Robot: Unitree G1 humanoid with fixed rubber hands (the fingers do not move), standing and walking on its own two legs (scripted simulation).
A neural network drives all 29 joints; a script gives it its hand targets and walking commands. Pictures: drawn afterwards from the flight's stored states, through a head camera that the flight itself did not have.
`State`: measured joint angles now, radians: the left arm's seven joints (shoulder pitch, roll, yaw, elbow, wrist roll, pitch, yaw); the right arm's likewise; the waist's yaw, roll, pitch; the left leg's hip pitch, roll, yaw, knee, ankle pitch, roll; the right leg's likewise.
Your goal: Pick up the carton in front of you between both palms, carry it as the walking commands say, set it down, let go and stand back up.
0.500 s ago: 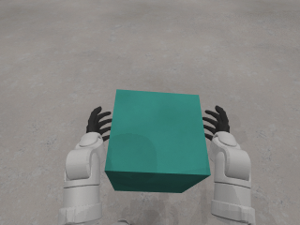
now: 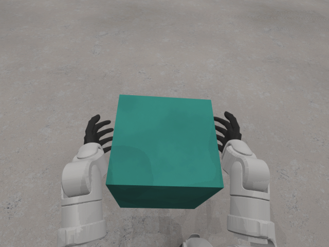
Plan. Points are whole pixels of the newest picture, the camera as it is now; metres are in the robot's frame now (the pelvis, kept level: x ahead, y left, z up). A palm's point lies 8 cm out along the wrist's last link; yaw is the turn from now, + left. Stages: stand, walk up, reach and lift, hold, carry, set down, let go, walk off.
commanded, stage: carry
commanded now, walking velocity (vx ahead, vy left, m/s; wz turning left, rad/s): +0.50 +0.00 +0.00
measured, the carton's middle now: (161, 158) +0.34 -0.01 +0.03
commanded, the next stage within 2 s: none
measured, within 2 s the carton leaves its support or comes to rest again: neither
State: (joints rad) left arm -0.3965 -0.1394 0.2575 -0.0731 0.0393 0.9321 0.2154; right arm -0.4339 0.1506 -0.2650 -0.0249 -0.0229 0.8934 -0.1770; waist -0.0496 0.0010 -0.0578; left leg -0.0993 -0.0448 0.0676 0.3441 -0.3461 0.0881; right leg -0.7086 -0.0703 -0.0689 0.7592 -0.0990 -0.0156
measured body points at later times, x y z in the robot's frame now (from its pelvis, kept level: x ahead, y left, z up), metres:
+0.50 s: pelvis +0.35 -0.01 +0.00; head +0.35 -0.02 +0.45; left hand +0.62 +0.14 +0.09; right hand +0.63 -0.16 +0.09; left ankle +0.48 +0.13 -0.71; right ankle +0.21 -0.10 -0.74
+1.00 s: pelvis +0.68 +0.02 +0.00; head +0.64 +0.02 +0.45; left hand +0.92 +0.17 +0.09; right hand +0.92 -0.14 +0.10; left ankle +0.55 +0.10 -0.74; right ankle +0.83 -0.14 -0.70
